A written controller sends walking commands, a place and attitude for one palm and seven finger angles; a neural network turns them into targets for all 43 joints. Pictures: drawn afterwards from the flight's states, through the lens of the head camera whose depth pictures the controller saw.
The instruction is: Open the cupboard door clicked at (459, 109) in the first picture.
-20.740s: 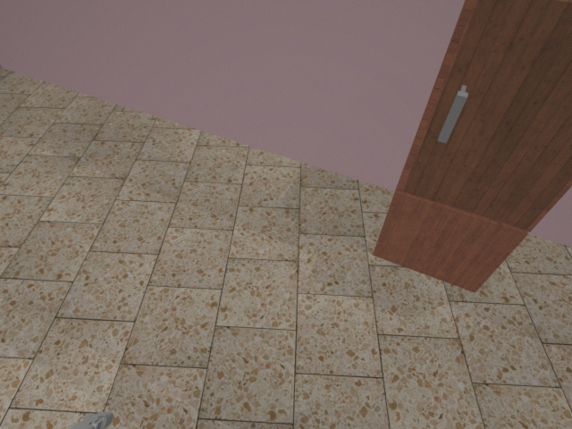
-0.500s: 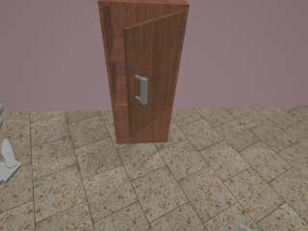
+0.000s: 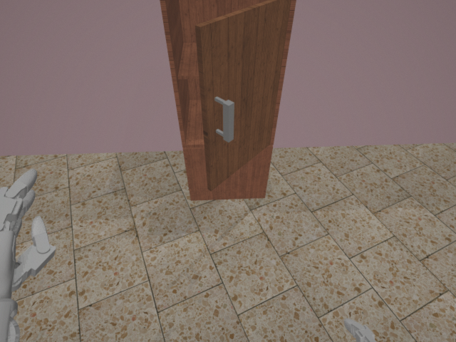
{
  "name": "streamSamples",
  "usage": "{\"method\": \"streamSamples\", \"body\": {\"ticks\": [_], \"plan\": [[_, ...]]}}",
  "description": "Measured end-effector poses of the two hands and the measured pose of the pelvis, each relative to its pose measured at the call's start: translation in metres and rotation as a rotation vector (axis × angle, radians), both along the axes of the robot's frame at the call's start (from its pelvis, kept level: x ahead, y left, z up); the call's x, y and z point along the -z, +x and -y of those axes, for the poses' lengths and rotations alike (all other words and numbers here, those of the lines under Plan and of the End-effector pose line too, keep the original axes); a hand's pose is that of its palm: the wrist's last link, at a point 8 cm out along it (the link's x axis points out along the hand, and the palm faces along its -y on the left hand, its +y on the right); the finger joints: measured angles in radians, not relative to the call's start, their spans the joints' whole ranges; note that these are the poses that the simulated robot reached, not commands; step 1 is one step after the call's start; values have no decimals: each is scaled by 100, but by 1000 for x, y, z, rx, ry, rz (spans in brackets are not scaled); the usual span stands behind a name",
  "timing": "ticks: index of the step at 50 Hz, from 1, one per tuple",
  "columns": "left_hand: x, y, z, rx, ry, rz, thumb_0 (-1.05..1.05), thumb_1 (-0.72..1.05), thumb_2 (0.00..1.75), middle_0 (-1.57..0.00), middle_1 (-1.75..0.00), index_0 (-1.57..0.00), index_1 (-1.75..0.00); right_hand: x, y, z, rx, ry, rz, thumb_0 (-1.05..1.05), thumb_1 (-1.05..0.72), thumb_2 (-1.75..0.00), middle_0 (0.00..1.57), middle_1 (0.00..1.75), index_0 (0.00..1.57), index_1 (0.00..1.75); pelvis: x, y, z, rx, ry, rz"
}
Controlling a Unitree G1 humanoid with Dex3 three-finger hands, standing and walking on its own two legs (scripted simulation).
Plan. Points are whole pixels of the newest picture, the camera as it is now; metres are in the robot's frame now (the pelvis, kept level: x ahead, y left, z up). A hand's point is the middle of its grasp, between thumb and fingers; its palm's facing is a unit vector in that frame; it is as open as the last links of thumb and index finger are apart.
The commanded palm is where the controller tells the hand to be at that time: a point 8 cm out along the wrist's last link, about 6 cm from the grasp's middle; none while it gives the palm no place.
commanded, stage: let the arm hang, fingers relaxed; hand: left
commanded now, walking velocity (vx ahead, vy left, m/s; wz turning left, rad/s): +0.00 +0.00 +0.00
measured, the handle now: (223, 119) +0.73 +0.06 -0.01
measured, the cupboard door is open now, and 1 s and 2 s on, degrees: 45 45 45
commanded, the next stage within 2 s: look to check the result in 1.06 s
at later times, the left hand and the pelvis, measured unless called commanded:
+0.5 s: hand out of the picture -0.01 +0.20 -0.16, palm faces +0.04 -0.97 -0.24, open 7.2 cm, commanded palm none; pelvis +0.01 +0.01 +0.01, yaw +1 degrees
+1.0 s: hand out of the picture +0.03 +0.20 -0.16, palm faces +0.01 -0.98 -0.21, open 7.3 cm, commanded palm none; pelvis +0.01 +0.02 +0.01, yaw +0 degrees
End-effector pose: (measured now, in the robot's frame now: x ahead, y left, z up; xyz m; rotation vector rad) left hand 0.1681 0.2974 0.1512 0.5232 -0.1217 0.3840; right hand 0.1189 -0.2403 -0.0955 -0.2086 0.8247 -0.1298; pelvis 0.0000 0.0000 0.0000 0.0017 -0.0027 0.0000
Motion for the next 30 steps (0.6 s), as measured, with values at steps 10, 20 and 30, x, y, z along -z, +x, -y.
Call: {"method": "streamSamples", "body": {"ticks": [10,20,30], "plan": [[273,-75,72,-64,-493,-1153,1,91,90,-20,-30,-20,-29,41,-24,3,10,18,-271,1,-91,-90,20,30,20,30,11,4,0,-18,13,-4],[287,-166,56,-249,-575,-1425,-2,99,90,-21,-30,-21,-29,37,-84,-16,51,25,-538,1,-91,-90,20,30,20,30,-8,9,-2,-22,-11,9],[276,-179,40,-279,-540,-1478,0,92,90,-20,-30,-20,-29,41,-110,-30,78,62,-597,1,-91,-90,20,30,20,30,-13,8,-13,-11,-5,17]]}}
